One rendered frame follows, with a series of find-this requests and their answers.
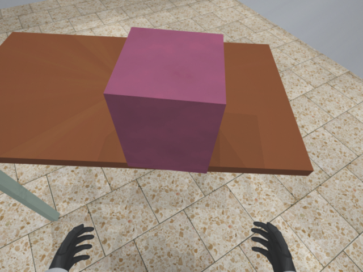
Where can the robot right hand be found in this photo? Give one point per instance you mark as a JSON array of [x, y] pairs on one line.
[[278, 253]]

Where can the carton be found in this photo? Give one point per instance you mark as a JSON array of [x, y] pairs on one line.
[[167, 96]]

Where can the table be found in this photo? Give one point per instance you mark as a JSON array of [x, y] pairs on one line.
[[53, 110]]

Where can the robot left hand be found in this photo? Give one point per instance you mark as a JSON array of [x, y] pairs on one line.
[[64, 257]]

